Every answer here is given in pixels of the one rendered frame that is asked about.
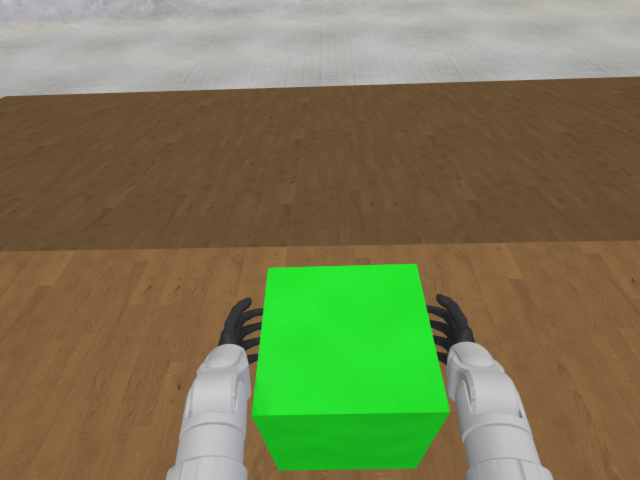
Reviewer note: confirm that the robot right hand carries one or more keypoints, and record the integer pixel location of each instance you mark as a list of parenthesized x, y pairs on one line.
[(456, 329)]

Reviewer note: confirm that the robot left forearm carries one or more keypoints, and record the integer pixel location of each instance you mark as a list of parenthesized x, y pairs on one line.
[(213, 430)]

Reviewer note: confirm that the robot right forearm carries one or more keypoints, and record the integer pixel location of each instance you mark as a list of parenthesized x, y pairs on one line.
[(494, 428)]

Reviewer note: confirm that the carton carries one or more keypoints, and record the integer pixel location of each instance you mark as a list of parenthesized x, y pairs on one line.
[(348, 375)]

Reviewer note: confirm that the robot left hand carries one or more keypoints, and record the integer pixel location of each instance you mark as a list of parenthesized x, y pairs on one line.
[(234, 333)]

